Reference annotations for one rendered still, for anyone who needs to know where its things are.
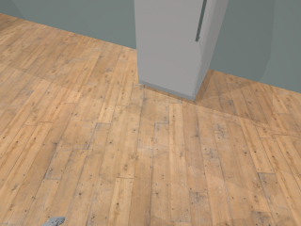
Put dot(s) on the left robot hand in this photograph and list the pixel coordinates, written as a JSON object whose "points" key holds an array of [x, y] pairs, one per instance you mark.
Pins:
{"points": [[54, 221]]}

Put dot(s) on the fridge door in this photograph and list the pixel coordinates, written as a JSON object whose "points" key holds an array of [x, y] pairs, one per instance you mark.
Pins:
{"points": [[167, 52]]}

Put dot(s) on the handle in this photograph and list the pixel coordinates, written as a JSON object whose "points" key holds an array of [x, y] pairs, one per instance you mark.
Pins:
{"points": [[201, 19]]}

